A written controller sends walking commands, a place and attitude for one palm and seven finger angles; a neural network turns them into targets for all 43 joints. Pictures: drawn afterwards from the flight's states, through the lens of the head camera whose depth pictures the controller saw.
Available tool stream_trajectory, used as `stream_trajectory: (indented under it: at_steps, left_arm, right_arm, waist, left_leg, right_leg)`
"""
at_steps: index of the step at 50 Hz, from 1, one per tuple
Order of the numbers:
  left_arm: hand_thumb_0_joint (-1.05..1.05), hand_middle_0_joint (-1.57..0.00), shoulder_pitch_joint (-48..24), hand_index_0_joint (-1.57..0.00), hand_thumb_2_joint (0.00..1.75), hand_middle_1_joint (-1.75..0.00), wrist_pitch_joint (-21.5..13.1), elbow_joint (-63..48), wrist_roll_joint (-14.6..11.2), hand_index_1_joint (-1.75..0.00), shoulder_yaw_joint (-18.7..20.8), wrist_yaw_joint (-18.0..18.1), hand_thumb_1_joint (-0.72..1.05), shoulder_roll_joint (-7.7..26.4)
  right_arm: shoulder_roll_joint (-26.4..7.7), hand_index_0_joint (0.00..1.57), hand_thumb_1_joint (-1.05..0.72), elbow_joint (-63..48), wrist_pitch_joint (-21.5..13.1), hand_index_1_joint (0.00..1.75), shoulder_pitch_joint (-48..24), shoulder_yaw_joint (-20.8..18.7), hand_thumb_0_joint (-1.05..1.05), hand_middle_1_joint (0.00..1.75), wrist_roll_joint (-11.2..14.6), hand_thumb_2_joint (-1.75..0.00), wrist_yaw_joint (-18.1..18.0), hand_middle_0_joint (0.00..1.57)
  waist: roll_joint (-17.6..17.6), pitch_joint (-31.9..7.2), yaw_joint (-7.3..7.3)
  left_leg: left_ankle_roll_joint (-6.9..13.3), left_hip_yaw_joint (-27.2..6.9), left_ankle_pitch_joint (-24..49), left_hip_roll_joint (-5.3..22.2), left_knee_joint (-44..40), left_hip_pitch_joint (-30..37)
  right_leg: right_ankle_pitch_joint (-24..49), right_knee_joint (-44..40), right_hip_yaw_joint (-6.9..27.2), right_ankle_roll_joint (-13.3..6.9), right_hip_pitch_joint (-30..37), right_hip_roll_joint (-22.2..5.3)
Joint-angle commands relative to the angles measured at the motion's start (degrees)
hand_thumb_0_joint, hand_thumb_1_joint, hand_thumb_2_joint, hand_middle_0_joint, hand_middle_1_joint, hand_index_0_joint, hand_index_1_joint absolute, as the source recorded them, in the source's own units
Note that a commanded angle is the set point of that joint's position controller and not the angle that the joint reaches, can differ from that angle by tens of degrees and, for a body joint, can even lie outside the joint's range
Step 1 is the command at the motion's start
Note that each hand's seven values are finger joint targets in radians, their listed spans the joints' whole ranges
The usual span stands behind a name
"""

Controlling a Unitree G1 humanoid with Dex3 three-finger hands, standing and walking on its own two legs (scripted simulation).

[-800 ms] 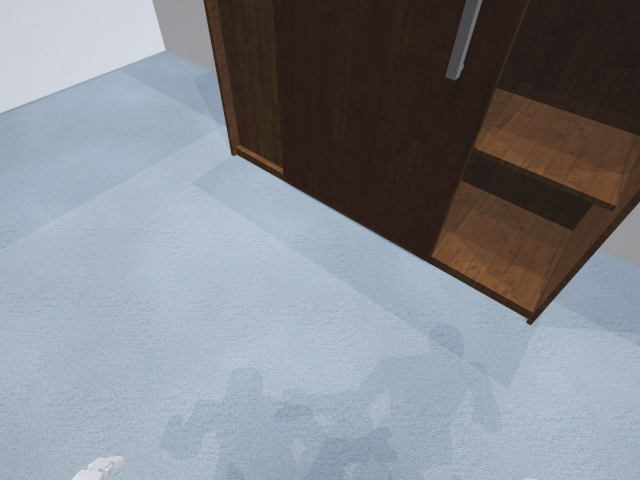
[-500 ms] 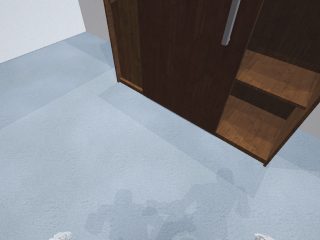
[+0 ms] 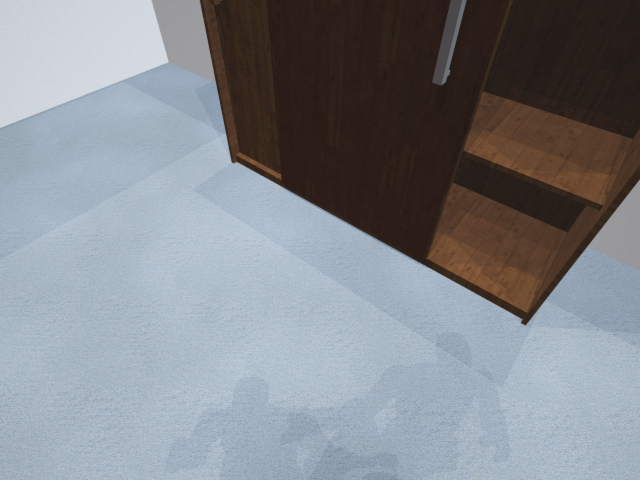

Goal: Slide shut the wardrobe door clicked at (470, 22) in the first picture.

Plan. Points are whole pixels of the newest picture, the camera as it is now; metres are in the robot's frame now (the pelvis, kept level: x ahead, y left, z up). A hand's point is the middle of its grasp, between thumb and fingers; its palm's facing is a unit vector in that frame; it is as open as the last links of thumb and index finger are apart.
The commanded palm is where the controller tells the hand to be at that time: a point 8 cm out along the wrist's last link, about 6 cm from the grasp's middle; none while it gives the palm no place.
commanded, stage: stand and wait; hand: left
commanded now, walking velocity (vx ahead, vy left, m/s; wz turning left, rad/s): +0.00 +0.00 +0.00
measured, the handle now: (455, 28) +1.09 -0.28 +0.13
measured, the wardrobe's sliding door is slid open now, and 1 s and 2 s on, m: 0.41 0.41 0.41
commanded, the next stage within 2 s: look at it before walking up in 0.02 s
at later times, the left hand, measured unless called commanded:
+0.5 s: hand out of the picture +0.07 +0.25 -0.15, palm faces -0.03 -0.94 -0.33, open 7.4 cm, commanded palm none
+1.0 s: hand out of the picture +0.05 +0.23 -0.18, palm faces +0.08 -0.97 -0.22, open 7.4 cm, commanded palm none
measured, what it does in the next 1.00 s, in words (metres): stands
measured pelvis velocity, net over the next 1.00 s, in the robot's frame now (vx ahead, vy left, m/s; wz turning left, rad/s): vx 0.04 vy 0.02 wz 0.08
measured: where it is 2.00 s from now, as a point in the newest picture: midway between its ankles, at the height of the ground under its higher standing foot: (304, 434)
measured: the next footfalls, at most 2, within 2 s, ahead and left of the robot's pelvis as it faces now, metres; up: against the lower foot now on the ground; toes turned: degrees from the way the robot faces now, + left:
right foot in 1.40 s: +0.35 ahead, -0.09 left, +0.00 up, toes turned +2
left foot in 1.82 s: +0.43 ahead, +0.20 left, +0.00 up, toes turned +29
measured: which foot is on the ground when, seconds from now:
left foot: down 0.00-1.00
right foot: down 0.00-1.00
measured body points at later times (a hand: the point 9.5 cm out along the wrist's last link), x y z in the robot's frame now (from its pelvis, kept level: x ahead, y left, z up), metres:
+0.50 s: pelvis +0.00 +0.00 +0.00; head +0.00 +0.00 +0.45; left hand +0.08 +0.29 -0.13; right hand +0.07 -0.30 -0.13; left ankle +0.00 +0.13 -0.74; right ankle +0.01 -0.11 -0.74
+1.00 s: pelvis +0.04 +0.02 -0.01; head +0.03 +0.03 +0.44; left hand +0.04 +0.28 -0.16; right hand +0.07 -0.24 -0.15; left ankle +0.02 +0.13 -0.74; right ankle +0.01 -0.11 -0.74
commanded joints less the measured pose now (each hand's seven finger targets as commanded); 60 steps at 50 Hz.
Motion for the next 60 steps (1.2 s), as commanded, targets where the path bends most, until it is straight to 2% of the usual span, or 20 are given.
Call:
stream_trajectory:
  at_steps: [1,21,29,37,39,40,42,44,46,47,49,50,51,52,53,54,55,57,59,60]
  left_arm:
    - [0.0,-0.2,-3.01,-0.2,0.9,-0.3,-1.34,-3.63,0.16,-0.3,2.31,1.09,0.9,11.98]
    - [0.0,-0.2,-2.67,-0.2,0.9,-0.3,-1.37,-3.69,0.29,-0.3,2.29,0.99,0.9,11.66]
    - [0.0,-0.2,-2.4,-0.2,0.9,-0.3,-1.42,-3.39,0.23,-0.3,2.21,1.01,0.9,11.48]
    - [0.0,-0.2,-2.35,-0.2,0.9,-0.3,-1.35,-3.18,0.25,-0.3,2.15,1.04,0.9,11.46]
    - [0.0,-0.2,2.19,-0.2,0.9,-0.3,-0.17,-1.36,0.33,-0.3,0.84,1.23,0.9,4.6]
    - [0.0,-0.2,3.75,-0.2,0.9,-0.3,0.18,-1.23,0.57,-0.3,1.01,1.08,0.9,4.75]
    - [0.0,-0.2,5.58,-0.2,0.9,-0.3,0.6,-1.7,0.94,-0.3,1.87,0.56,0.9,5.97]
    - [0.0,-0.2,8.36,-0.2,0.9,-0.3,0.39,-2.33,0.96,-0.3,2.93,0.51,0.9,7.45]
    - [0.0,-0.2,9.85,-0.2,0.9,-0.3,-0.51,-3.02,0.91,-0.3,3.85,0.78,0.9,8.07]
    - [0.0,-0.2,9.56,-0.2,0.9,-0.3,-1.04,-3.29,0.94,-0.3,4.0,0.85,0.9,7.34]
    - [0.0,-0.2,7.5,-0.2,0.9,-0.3,-1.24,-3.83,0.86,-0.3,3.91,0.72,0.9,5.35]
    - [0.0,-0.2,6.61,-0.2,0.9,-0.3,-1.09,-4.49,0.7,-0.3,3.6,0.46,0.9,2.96]
    - [0.0,-0.2,5.57,-0.2,0.9,-0.3,-1.02,-6.03,0.43,-0.3,2.91,0.03,0.9,-0.95]
    - [0.0,-0.2,0.46,-0.2,0.9,-0.3,-1.71,-8.59,1.09,-0.3,2.51,0.35,0.9,-1.82]
    - [0.0,-0.2,-0.45,-0.2,0.9,-0.3,-2.2,-8.98,1.15,-0.3,2.93,0.38,0.9,-1.59]
    - [0.0,-0.2,-0.56,-0.2,0.9,-0.3,-2.56,-8.39,1.09,-0.3,3.05,-0.02,0.9,-2.07]
    - [0.0,-0.2,0.22,-0.2,0.9,-0.3,-2.86,-7.78,1.12,-0.3,3.07,-0.4,0.9,-2.19]
    - [0.0,-0.2,2.54,-0.2,0.9,-0.3,-2.48,-6.98,1.02,-0.3,3.06,-0.56,0.9,-4.11]
    - [0.0,-0.2,2.21,-0.2,0.9,-0.3,-2.1,-7.08,0.92,-0.3,2.99,-0.73,0.9,-5.48]
    - [0.0,-0.2,1.43,-0.2,0.9,-0.3,-2.07,-7.66,0.86,-0.3,2.98,-0.89,0.9,-5.85]
  right_arm:
    - [-11.33,0.2,-0.9,-3.7,-1.42,0.3,-3.09,-2.25,0.0,0.3,0.06,-0.9,-0.98,0.2]
    - [-10.94,0.2,-0.9,-3.57,-1.33,0.3,-3.13,-2.31,0.0,0.3,0.06,-0.9,-0.9,0.2]
    - [-11.17,0.2,-0.9,-3.46,-1.58,0.3,-3.29,-2.25,0.0,0.3,0.14,-0.9,-1.03,0.2]
    - [-11.15,0.2,-0.9,-3.35,-1.49,0.3,-3.49,-2.23,0.0,0.3,0.22,-0.9,-1.04,0.2]
    - [-3.89,0.2,-0.9,-1.88,-0.35,0.3,0.08,-0.56,0.0,0.3,-0.29,-0.9,-0.63,0.2]
    - [-3.54,0.2,-0.9,-1.82,0.02,0.3,1.61,-0.61,0.0,0.3,-0.46,-0.9,-0.51,0.2]
    - [-3.32,0.2,-0.9,-2.61,0.43,0.3,2.06,-0.92,0.0,0.3,-0.85,-0.9,-0.25,0.2]
    - [-2.07,0.2,-0.9,-4.09,0.38,0.3,3.09,-1.21,0.0,0.3,-0.87,-0.9,-0.2,0.2]
    - [-0.95,0.2,-0.9,-5.21,-0.25,0.3,4.27,-1.79,0.0,0.3,-0.73,-0.9,-0.02,0.2]
    - [-0.41,0.2,-0.9,-5.46,-0.72,0.3,4.95,-1.92,0.0,0.3,-0.6,-0.9,0.16,0.2]
    - [1.56,0.2,-0.9,-4.09,-1.48,0.3,10.65,-2.0,0.0,0.3,-0.42,-0.9,0.39,0.2]
    - [0.57,0.2,-0.9,-2.59,-1.75,0.3,15.36,-2.4,0.0,0.3,-0.43,-0.9,0.18,0.2]
    - [-3.71,0.2,-0.9,-0.85,-2.14,0.3,21.7,-3.68,0.0,0.3,-1.06,-0.9,-0.32,0.2]
    - [-4.16,0.2,-0.9,0.41,-2.42,0.3,26.77,-4.03,0.0,0.3,-1.01,-0.9,-0.96,0.2]
    - [-2.64,0.2,-0.9,0.33,-2.51,0.3,26.03,-3.58,0.0,0.3,-0.63,-0.9,-1.47,0.2]
    - [-0.73,0.2,-0.9,-0.41,-3.03,0.3,24.06,-3.25,0.0,0.3,-0.44,-0.9,-1.64,0.2]
    - [0.89,0.2,-0.9,-0.81,-3.69,0.3,22.8,-2.98,0.0,0.3,-0.29,-0.9,-1.79,0.2]
    - [2.08,0.2,-0.9,-0.58,-4.48,0.3,21.44,-2.96,0.0,0.3,-0.27,-0.9,-2.13,0.2]
    - [3.14,0.2,-0.9,0.18,-4.74,0.3,21.74,-3.09,0.0,0.3,-0.12,-0.9,-2.26,0.2]
    - [3.15,0.2,-0.9,0.3,-4.7,0.3,21.51,-3.24,0.0,0.3,-0.2,-0.9,-2.26,0.2]
  waist:
    - [-1.1,-3.36,0.42]
    - [-0.6,-2.23,0.41]
    - [0.4,-3.97,0.52]
    - [0.19,-3.33,0.55]
    - [-0.28,-3.39,0.72]
    - [-1.42,-2.83,1.01]
    - [-3.42,3.05,1.78]
    - [-8.42,4.18,2.45]
    - [-9.3,3.56,2.0]
    - [-7.95,3.55,1.27]
    - [-4.37,2.8,-1.58]
    - [1.83,3.44,-3.25]
    - [15.35,3.87,-5.35]
    - [16.46,7.06,-6.62]
    - [10.01,8.19,-5.37]
    - [5.36,7.76,-4.39]
    - [3.8,6.21,-3.31]
    - [5.18,3.56,-1.49]
    - [6.5,4.02,-1.31]
    - [5.28,4.47,-1.15]
  left_leg:
    - [2.4,-4.96,4.18,5.58,-3.56,-0.83]
    - [2.22,-5.04,3.0,5.51,-3.9,-0.67]
    - [2.3,-5.12,6.92,6.11,-4.02,0.45]
    - [2.34,-5.3,6.6,6.13,-4.49,0.55]
    - [1.53,-4.11,-1.44,4.98,-2.89,-0.97]
    - [1.92,-4.28,-7.84,4.15,-1.96,-3.15]
    - [2.23,-3.87,-18.32,1.96,0.8,-11.36]
    - [2.05,-0.27,-16.6,-0.08,10.0,-16.75]
    - [2.12,1.44,-13.46,1.06,16.81,-17.74]
    - [2.24,1.67,-13.17,2.16,15.59,-16.45]
    - [2.76,2.82,-9.52,1.57,6.09,-5.32]
    - [4.08,-2.23,-11.36,3.02,0.92,1.81]
    - [8.65,-19.21,-16.15,13.2,-7.13,7.07]
    - [13.05,-31.04,-12.35,18.97,-12.78,9.16]
    - [15.38,-30.62,-7.06,20.45,-11.78,9.45]
    - [15.49,-26.99,-1.72,19.13,-10.96,9.41]
    - [14.88,-23.31,4.78,17.72,-10.22,9.83]
    - [14.05,-16.26,12.78,15.15,-9.32,9.87]
    - [13.22,-11.93,12.5,13.06,-9.86,7.37]
    - [12.84,-10.64,11.58,12.8,-10.23,6.86]
  right_leg:
    - [4.04,-5.16,7.15,-1.7,0.06,-7.21]
    - [1.66,-6.54,7.69,-1.62,-1.37,-7.03]
    - [7.6,-5.12,6.64,-1.51,0.61,-6.93]
    - [7.39,-5.28,6.5,-1.37,0.6,-6.89]
    - [-4.09,-5.11,5.99,-0.35,0.59,-6.68]
    - [-11.8,-5.37,6.63,-0.62,0.35,-6.59]
    - [-23.63,-7.47,9.45,-2.0,-1.47,-7.96]
    - [-29.57,-11.07,14.83,-5.18,-0.05,-13.09]
    - [-28.21,-12.92,18.0,-8.62,0.92,-18.17]
    - [-24.05,-11.58,16.17,-9.29,0.13,-18.68]
    - [-18.12,-4.26,7.42,-6.95,-6.18,-14.98]
    - [-17.03,3.77,1.65,-4.41,-12.84,-9.64]
    - [-15.64,20.89,-6.71,-0.75,-22.5,-2.25]
    - [-20.86,32.86,-5.19,-0.37,-32.02,-0.24]
    - [-17.62,38.67,-1.0,-0.98,-35.5,-3.77]
    - [-13.93,40.28,0.2,-0.78,-35.97,-5.66]
    - [-11.48,40.01,0.0,-0.31,-34.91,-6.46]
    - [-8.52,37.92,-1.14,0.79,-32.32,-7.15]
    - [-6.0,33.16,-2.76,1.27,-29.91,-7.28]
    - [-5.39,29.57,-3.48,1.29,-28.93,-7.09]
